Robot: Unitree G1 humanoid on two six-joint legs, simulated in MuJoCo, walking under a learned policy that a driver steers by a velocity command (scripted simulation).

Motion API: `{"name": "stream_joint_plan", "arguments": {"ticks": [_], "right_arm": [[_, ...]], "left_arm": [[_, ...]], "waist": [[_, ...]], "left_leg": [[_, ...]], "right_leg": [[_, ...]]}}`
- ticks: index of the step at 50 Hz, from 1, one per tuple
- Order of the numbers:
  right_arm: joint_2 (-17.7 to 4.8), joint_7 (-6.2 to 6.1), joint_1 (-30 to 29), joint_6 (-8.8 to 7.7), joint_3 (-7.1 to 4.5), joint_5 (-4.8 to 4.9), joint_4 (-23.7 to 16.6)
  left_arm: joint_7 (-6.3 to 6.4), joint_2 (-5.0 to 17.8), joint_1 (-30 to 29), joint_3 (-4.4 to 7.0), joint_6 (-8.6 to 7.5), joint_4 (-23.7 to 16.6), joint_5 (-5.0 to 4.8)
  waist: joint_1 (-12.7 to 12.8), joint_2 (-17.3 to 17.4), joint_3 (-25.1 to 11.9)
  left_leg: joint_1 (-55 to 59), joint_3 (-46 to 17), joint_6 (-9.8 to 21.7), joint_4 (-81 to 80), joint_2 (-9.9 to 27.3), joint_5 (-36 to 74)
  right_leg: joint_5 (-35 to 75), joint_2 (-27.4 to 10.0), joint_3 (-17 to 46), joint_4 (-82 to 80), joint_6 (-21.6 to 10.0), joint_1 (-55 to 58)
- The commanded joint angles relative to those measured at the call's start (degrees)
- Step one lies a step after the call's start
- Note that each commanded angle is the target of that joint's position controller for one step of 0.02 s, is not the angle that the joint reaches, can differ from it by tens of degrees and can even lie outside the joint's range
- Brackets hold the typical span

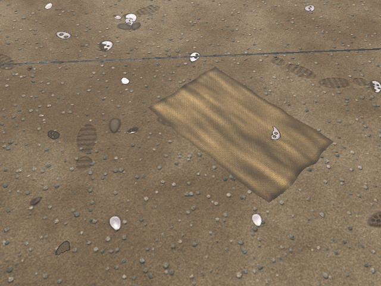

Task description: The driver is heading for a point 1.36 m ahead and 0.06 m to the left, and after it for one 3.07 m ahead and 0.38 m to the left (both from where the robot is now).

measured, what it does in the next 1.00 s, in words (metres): walks ahead: right foot, then left foot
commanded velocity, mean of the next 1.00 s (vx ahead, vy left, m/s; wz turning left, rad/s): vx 0.50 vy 0.00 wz -0.19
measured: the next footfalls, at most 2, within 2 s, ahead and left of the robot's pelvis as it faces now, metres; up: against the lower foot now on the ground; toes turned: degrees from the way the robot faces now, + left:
right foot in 0.30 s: +0.30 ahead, -0.13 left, +0.00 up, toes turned -11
left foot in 0.84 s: +0.63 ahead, +0.00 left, +0.00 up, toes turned -4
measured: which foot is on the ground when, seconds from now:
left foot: down 0.00-0.30, up 0.32-0.82, down 0.84-1.00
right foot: up 0.00-0.28, down 0.30-0.84, up 0.86-1.00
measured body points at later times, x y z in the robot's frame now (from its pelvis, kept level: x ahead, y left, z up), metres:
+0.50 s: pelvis +0.27 -0.07 +0.00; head +0.29 -0.08 +0.45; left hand +0.36 +0.18 -0.13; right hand +0.29 -0.33 -0.14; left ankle +0.28 +0.08 -0.66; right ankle +0.26 -0.13 -0.74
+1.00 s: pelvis +0.55 -0.05 +0.00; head +0.57 -0.04 +0.45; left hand +0.62 +0.20 -0.15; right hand +0.57 -0.32 -0.13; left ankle +0.59 +0.01 -0.74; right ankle +0.46 -0.17 -0.65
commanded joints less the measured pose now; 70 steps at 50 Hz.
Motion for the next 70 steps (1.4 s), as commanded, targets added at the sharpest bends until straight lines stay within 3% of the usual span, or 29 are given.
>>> {"name": "stream_joint_plan", "arguments": {"ticks": [1, 6, 10, 12, 14, 15, 16, 17, 18, 20, 23, 28, 33, 37, 39, 41, 42, 43, 44, 45, 46, 48, 51, 54, 59, 64, 67, 69, 70], "right_arm": [[-4.4, 0.23, 1.2, -1.37, -0.67, 0.13, -2.0], [-5.2, 0.16, 5.0, -0.99, -0.51, 0.09, 0.1], [-7.0, -0.30, 9.6, 0.15, -0.58, 0.01, 3.0], [-8.3, -0.56, 10.7, 1.05, -0.63, 0.06, 4.5], [-9.0, -0.79, 10.8, 1.98, -0.43, 0.46, 5.4], [-7.7, -0.80, 9.9, 1.88, 0.15, 0.76, 4.0], [-0.6, 0.51, 12.9, 1.48, 1.84, 1.98, 0.4], [-7.2, 0.07, 8.3, 1.58, -0.20, 1.38, 0.4], [-7.1, 0.15, 3.1, 1.27, -0.34, 1.54, -1.3], [-5.0, 0.41, 2.2, 1.18, 0.14, 0.84, -0.3], [-2.9, 1.35, 5.6, 3.62, 0.20, -0.92, 1.5], [-2.6, 2.00, -5.5, 4.15, 0.17, -0.99, -1.7], [-2.2, 2.06, -15.4, 3.78, 0.93, -0.36, -4.4], [-3.4, 1.91, -19.3, 3.37, 0.72, -0.43, -6.1], [-4.0, 1.54, -16.1, 2.88, 0.34, -0.44, -5.3], [-5.8, 0.53, -1.4, 2.00, -0.90, -0.81, -0.3], [-9.8, -0.20, 9.2, 1.45, -2.11, -2.08, 2.2], [-16.4, -0.14, 12.8, 1.46, -3.73, -2.66, 2.8], [-13.1, 0.36, 8.4, 2.23, -3.22, 0.01, 2.6], [-9.8, 0.45, 1.8, 2.22, -2.32, 0.45, 1.6], [-6.2, 0.74, -1.3, 1.80, -1.40, 0.22, 1.4], [-2.9, 0.55, -2.2, 1.05, -0.33, 0.33, 3.0], [-3.8, 0.50, 1.7, -0.15, -0.38, 0.65, 5.5], [-4.5, 0.45, 4.7, -0.25, -0.42, 0.78, 7.1], [-4.3, 0.27, 9.1, -0.18, 0.00, 0.75, 9.1], [-4.7, -0.50, 12.6, 0.28, 0.02, 0.02, 11.3], [-5.5, -0.99, 10.8, 0.64, -0.18, -0.31, 11.7], [-5.6, -0.72, 8.6, 0.79, -0.03, 0.19, 11.1], [-2.0, -0.31, 9.5, 0.59, 1.01, 1.67, 8.5]], "left_arm": [[-0.97, 0.1, -1.1, -0.47, 0.14, -4.1, 0.04], [-1.92, -1.8, -11.5, -1.91, -0.55, -7.3, -0.34], [-1.64, -1.5, -16.0, -2.29, -0.82, -8.5, 0.00], [-0.98, -0.7, -14.3, -2.02, -1.15, -7.8, 0.48], [-0.12, 1.1, -1.2, -0.97, -2.29, -3.2, 1.08], [0.70, 4.6, 8.7, 0.28, -2.74, -0.3, 2.05], [1.61, 11.1, 12.9, 1.67, -2.79, 0.3, 1.97], [2.35, 11.0, 15.0, 2.09, -2.06, 0.5, -0.47], [2.62, 9.2, 10.4, 1.58, -2.14, 1.4, -1.13], [2.33, 3.7, 4.5, 0.18, -3.03, 1.8, -1.36], [2.19, 1.1, 3.7, -0.72, -4.29, 3.1, -1.78], [2.10, 2.2, 8.3, -0.60, -4.87, 6.5, -2.14], [2.24, 3.2, 13.0, -0.75, -5.01, 9.2, -1.86], [3.06, 4.3, 15.2, -0.74, -4.66, 11.4, -1.27], [3.42, 5.2, 13.7, -0.63, -4.55, 11.9, -1.05], [3.44, 5.8, 12.1, -0.58, -4.21, 12.3, -0.97], [3.36, 4.0, 12.5, -1.23, -4.32, 11.1, -1.35], [2.74, -2.4, 19.8, -2.42, -4.35, 10.4, -3.55], [2.85, 3.2, 16.3, -1.06, -4.41, 10.9, -1.84], [2.64, 3.7, 11.2, -0.71, -4.50, 9.4, -1.79], [2.40, 2.8, 8.0, -1.00, -4.76, 8.8, -1.74], [1.93, 0.7, 8.4, -1.25, -3.45, 9.2, -0.56], [1.11, -1.2, 7.6, -1.54, -1.99, 9.2, -0.20], [0.84, -1.0, -0.1, -1.68, -1.51, 6.9, -0.25], [0.70, -2.2, -11.1, -2.55, -1.81, 3.8, -1.01], [0.96, -1.3, -16.8, -2.47, -2.26, 1.7, -1.10], [1.42, -0.1, -12.7, -1.73, -3.15, 2.4, -1.06], [2.50, 2.9, 4.6, -0.12, -4.47, 7.9, -0.19], [3.40, 8.7, 13.8, 1.37, -4.95, 8.9, 1.51]], "waist": [[1.2, 6.6, 0.4], [-1.1, 6.8, 2.4], [-2.4, 7.1, 4.0], [-1.1, 8.1, 2.5], [5.0, 7.3, -5.3], [9.0, 4.8, -12.1], [7.5, -9.4, -20.1], [9.4, -3.9, -21.4], [7.2, -1.4, -12.6], [2.5, 1.8, -4.4], [-0.9, 0.6, -3.0], [0.4, 0.1, 2.4], [3.1, -0.3, 3.9], [3.6, -0.2, 5.3], [1.5, -0.5, 3.8], [-4.9, 1.1, -4.1], [-8.4, 5.1, -11.2], [-5.3, 19.1, -18.5], [-4.6, 12.2, -16.3], [-2.2, 8.6, -7.0], [-1.3, 4.7, -3.4], [1.8, 6.3, -0.7], [2.8, 6.2, -0.3], [1.7, 6.0, 2.5], [-1.0, 6.4, 4.0], [-2.3, 7.0, 5.0], [0.6, 7.2, 3.3], [7.6, 4.5, -6.0], [9.5, -2.9, -14.6]], "left_leg": [[3.1, -10.4, 6.7, -12.2, 16.9, 11.6], [3.3, -1.8, 4.8, -11.7, 14.7, 17.3], [9.6, -0.9, 5.0, -10.2, 16.9, 22.3], [13.5, 0.3, 4.7, -3.8, 17.6, 38.1], [11.6, 3.4, 3.3, 13.6, 16.0, 46.5], [0.2, 3.4, 2.2, 27.6, 14.6, 31.2], [-23.8, 3.6, -0.9, 49.4, 5.1, -13.2], [-29.2, -5.8, -0.9, 57.5, 2.5, -18.9], [-32.4, -8.5, -0.2, 56.7, 5.7, -12.9], [-26.9, -8.9, -0.3, 48.4, 8.4, -7.8], [-20.5, -8.2, -1.6, 44.0, 8.3, -6.1], [-27.7, -6.9, -3.2, 33.8, 9.5, 4.6], [-26.2, -5.1, -2.3, 20.6, 7.5, 11.9], [-25.9, -4.7, 0.3, 15.1, 5.9, 7.9], [-19.5, -3.5, 2.2, 12.4, 3.5, 3.4], [-1.1, -1.9, 4.6, 7.9, -0.1, 2.8], [14.4, -12.1, 7.4, 7.2, 9.3, -1.4], [29.8, -41.9, 15.6, 0.7, 26.3, -7.1], [25.6, -48.5, 15.2, -5.4, 24.8, -9.9], [17.4, -37.8, 13.5, -5.5, 23.1, -9.7], [10.6, -31.4, 12.0, -7.3, 20.6, -3.7], [2.8, -22.2, 8.6, -9.6, 15.9, 4.5], [1.2, -17.2, 8.9, -11.4, 14.4, 12.2], [2.5, -14.5, 8.8, -13.8, 13.3, 12.4], [5.7, -10.8, 7.5, -13.7, 11.7, 17.9], [13.9, -10.8, 7.8, -10.5, 14.4, 24.4], [15.5, -11.1, 6.7, -2.8, 15.1, 38.8], [7.8, -8.9, 4.8, 16.5, 11.1, 38.7], [-7.7, -6.1, 2.9, 35.3, 6.3, 17.1]], "right_leg": [[5.8, -2.9, 1.7, -1.9, 0.6, -7.2], [14.8, -1.9, -3.3, -19.2, 0.3, -2.9], [8.5, 0.0, -6.7, -28.4, -1.5, 0.9], [2.4, 2.8, -8.5, -31.6, -3.5, 5.8], [3.6, 6.6, -9.3, -38.2, -6.0, 23.2], [0.9, -1.1, -0.3, -37.7, -8.5, 39.4], [0.8, -21.2, 29.2, -40.5, -16.2, 59.0], [8.0, -22.6, 37.0, -45.7, -17.4, 56.8], [14.8, -19.1, 25.4, -45.8, -15.3, 50.6], [21.3, -13.6, 14.6, -49.2, -10.6, 36.3], [22.8, -10.1, 8.8, -53.6, -9.3, 28.4], [20.6, -8.4, 4.6, -58.3, -9.2, 27.7], [23.4, -8.4, 2.0, -58.2, -7.9, 31.8], [27.7, -11.1, 2.3, -55.7, -7.4, 38.7], [39.2, -11.2, 1.0, -50.4, -6.2, 40.0], [48.3, -8.0, -2.0, -32.7, -4.3, 37.1], [32.8, -5.2, -3.8, -16.4, -3.2, 26.3], [-7.4, 6.3, -6.2, 6.2, -0.3, 5.4], [-13.5, 5.2, 2.1, 11.3, -1.3, -0.5], [-8.2, 1.6, 1.9, 10.8, -1.7, -2.8], [-4.1, -0.6, 1.5, 7.5, -1.8, -1.2], [-1.8, -3.1, 0.9, 1.9, -0.9, 4.2], [0.4, -3.5, -1.0, -1.1, 0.5, 4.4], [6.4, -5.0, -2.6, -7.6, 2.0, -1.7], [14.3, -3.7, -5.3, -23.3, 2.9, -1.5], [11.8, -2.0, -6.1, -30.5, 0.9, -1.1], [5.3, 0.9, -6.5, -34.4, -1.4, 7.5], [7.1, 1.0, -5.1, -39.3, -4.2, 30.4], [0.4, -14.6, 12.8, -41.0, -8.0, 47.5]]}}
